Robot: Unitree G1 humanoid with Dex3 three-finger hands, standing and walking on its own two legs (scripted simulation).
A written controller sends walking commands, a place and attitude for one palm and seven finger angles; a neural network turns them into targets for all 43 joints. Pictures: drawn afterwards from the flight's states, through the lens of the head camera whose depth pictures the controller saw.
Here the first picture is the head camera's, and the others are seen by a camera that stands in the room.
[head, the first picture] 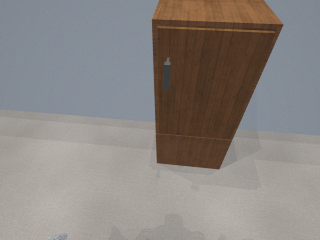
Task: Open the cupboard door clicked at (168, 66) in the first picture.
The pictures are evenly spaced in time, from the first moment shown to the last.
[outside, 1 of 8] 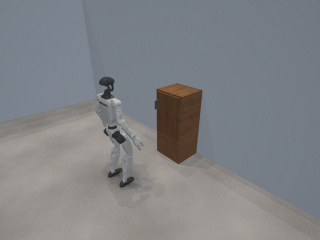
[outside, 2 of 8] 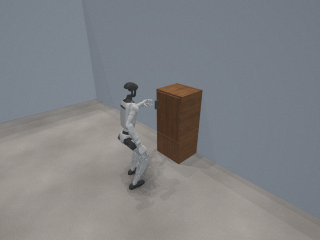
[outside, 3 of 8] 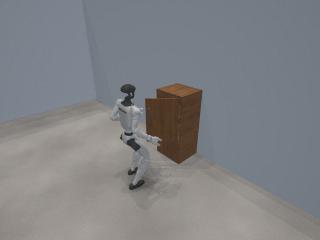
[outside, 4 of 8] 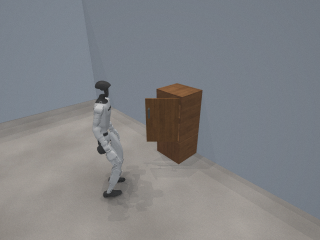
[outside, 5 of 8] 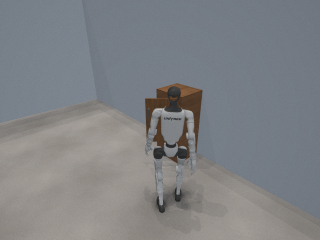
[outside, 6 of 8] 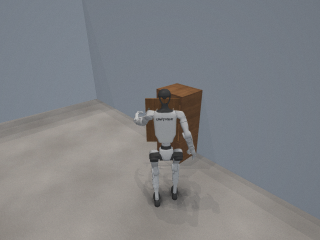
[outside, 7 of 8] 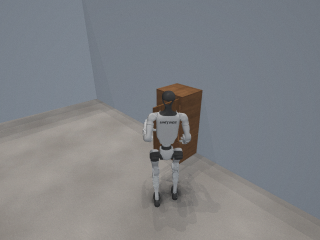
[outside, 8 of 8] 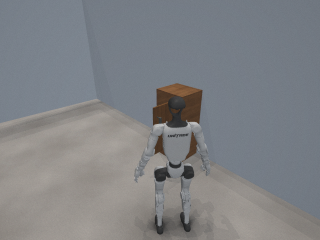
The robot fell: no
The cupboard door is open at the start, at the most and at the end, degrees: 0 91 91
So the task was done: yes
